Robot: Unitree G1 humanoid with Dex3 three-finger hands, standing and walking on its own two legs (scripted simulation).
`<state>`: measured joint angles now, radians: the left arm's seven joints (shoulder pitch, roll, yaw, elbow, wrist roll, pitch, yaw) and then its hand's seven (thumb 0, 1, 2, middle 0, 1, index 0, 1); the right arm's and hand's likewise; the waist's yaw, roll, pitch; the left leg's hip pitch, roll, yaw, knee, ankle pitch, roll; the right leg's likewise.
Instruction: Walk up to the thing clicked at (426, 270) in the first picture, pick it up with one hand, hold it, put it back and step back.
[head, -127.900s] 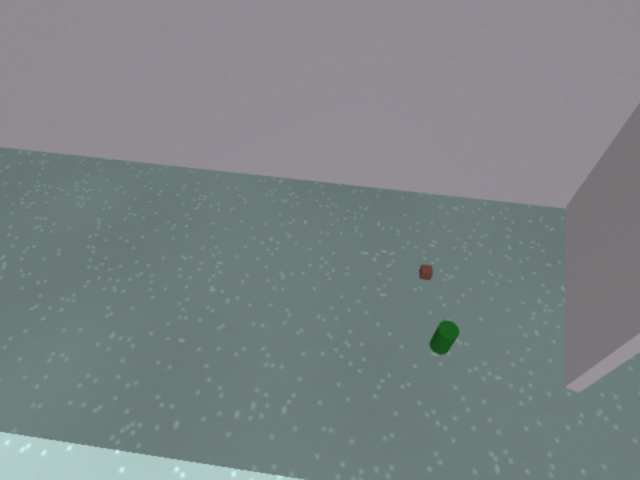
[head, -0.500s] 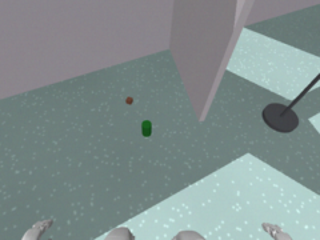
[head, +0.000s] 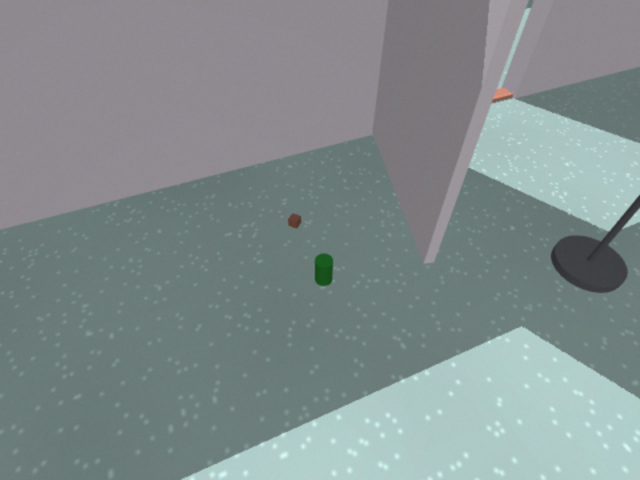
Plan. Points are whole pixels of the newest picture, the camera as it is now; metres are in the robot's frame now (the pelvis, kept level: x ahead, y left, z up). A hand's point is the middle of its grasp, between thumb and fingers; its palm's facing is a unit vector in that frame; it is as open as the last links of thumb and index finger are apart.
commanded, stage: step back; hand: left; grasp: from above
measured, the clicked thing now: (294, 220) +1.22 +0.16 -0.74
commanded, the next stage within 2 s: stand in 0.76 s
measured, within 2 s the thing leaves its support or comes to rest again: neither
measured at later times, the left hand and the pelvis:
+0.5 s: hand out of the picture +0.09 +0.28 -0.15, palm faces +0.03 -0.92 -0.40, open 7.4 cm; pelvis +0.04 +0.01 +0.00, yaw +1 degrees
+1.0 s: hand out of the picture +0.15 +0.27 -0.14, palm faces -0.04 -0.94 -0.34, open 7.4 cm; pelvis +0.05 +0.03 +0.02, yaw -1 degrees
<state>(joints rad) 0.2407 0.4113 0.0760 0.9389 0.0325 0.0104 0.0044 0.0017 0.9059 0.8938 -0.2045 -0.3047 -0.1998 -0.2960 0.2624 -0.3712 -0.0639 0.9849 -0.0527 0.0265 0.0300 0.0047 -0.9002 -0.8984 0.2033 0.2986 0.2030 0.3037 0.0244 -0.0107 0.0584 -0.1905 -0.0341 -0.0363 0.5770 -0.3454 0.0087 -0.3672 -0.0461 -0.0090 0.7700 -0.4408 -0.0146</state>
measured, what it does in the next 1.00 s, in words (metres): steps on the spot: left foot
